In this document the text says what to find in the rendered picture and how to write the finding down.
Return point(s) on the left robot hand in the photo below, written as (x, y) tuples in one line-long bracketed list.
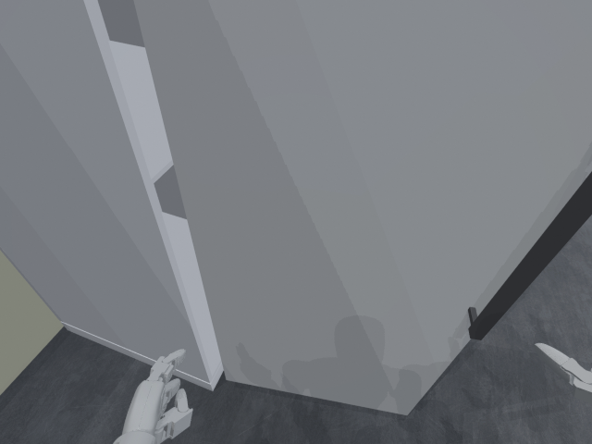
[(151, 398)]

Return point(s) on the handle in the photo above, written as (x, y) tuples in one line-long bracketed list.
[(572, 216)]

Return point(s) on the fridge door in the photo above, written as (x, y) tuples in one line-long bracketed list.
[(356, 174)]

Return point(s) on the right robot hand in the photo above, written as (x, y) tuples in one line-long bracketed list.
[(568, 369)]

